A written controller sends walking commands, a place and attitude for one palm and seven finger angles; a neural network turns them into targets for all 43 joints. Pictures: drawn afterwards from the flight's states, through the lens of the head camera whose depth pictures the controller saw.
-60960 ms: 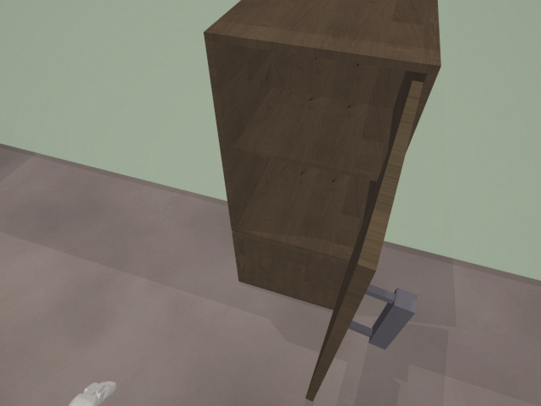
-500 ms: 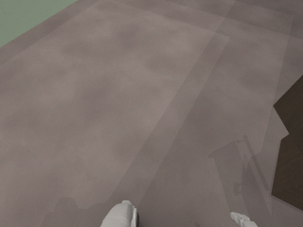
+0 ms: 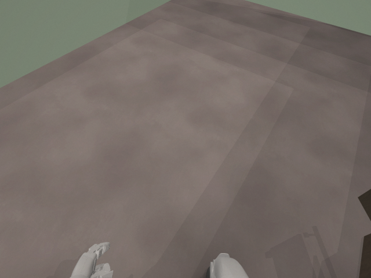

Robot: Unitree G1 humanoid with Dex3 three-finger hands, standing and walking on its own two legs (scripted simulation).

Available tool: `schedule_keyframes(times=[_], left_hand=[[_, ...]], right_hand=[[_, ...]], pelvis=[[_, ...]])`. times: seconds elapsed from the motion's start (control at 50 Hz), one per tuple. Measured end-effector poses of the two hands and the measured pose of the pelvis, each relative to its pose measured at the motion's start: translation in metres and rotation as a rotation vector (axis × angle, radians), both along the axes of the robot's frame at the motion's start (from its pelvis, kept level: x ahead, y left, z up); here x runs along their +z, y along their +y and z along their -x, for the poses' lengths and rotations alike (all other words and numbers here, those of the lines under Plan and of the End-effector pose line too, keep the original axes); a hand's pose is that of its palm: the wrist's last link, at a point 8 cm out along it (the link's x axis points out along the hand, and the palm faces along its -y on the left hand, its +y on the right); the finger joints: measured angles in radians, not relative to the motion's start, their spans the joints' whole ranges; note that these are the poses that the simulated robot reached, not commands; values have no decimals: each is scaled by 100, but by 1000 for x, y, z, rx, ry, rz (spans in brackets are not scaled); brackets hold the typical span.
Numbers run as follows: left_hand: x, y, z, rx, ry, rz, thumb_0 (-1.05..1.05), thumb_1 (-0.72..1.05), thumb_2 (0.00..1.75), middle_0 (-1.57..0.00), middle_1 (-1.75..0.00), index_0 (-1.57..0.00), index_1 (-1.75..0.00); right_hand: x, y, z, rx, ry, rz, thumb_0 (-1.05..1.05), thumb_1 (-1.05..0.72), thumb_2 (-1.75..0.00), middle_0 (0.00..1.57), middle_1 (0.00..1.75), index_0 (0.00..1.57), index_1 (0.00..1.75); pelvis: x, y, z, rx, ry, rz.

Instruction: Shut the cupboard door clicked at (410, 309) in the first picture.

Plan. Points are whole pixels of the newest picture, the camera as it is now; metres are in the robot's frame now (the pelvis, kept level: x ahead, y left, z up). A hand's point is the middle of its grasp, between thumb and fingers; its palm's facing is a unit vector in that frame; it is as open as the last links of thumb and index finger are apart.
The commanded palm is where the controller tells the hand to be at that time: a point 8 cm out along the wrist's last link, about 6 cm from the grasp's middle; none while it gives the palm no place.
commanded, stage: walk to a spot facing it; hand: left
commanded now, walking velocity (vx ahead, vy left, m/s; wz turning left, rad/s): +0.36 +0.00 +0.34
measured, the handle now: out of the picture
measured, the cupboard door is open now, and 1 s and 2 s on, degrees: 36 36 36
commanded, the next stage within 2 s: turn to face it in 0.38 s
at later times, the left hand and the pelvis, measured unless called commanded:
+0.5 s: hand (109, 275) +0.16 +0.18 -0.18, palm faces +0.30 -0.93 -0.22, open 7.3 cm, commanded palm none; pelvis +0.20 -0.01 -0.01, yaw +17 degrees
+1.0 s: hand (105, 224) +0.28 +0.22 -0.17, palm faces +0.14 -0.96 -0.22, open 7.4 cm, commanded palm none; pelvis +0.27 +0.02 -0.01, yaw +4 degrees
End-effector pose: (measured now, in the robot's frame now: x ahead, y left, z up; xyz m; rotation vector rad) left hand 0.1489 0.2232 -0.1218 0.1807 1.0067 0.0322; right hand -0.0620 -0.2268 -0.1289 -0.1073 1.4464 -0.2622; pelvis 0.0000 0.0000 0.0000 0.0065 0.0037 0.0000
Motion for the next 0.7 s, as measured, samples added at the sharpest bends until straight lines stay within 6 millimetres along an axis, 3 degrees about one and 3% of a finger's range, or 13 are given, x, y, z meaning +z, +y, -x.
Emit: schedule_keyframes(times=[0.1,0.16,0.24,0.36,0.44,0.54,0.6,0.7], left_hand=[[-6,-26,-75,-22,-50,-19,1,91,90,-20,-30,-19,-30],[-5,-34,-90,18,-56,-26,1,91,90,-20,-30,-20,-30],[-3,-34,-71,129,32,-28,0,91,90,-20,-30,-20,-30],[-6,-13,-32,309,166,-58,-1,95,90,-20,-30,-20,-30],[-16,-3,-8,379,262,-45,-1,94,90,-20,-30,-20,-30],[-41,10,9,455,352,5,0,92,90,-20,-30,-19,-30],[-55,21,8,482,390,19,0,92,90,-20,-30,-19,-30],[-46,30,-17,458,382,32,1,91,90,-20,-30,-19,-30]], right_hand=[[-15,-10,-8,-37,155,-42,0,-91,-89,20,30,20,30],[-18,-21,-37,-17,200,-64,0,-91,-89,20,30,20,30],[-12,-38,-115,63,130,-58,0,-91,-89,20,30,20,30],[-8,-44,-265,232,-59,-33,0,-91,-90,20,30,20,30],[-2,-26,-363,352,-188,-17,0,-91,-90,19,30,20,30],[5,18,-467,502,-344,13,0,-91,-90,19,30,20,30],[4,44,-502,550,-422,31,0,-91,-90,19,30,20,30],[14,76,-512,553,-445,1,0,-91,-89,20,30,20,30]], pelvis=[[-16,-22,-60,33,8,-12],[-16,-32,-86,68,-5,0],[-4,-39,-120,123,-13,-6],[3,-36,-162,210,-7,5],[-1,-25,-186,257,-11,19],[-17,3,-216,297,-19,29],[-28,18,-227,293,-24,33],[-16,30,-238,251,-33,27]])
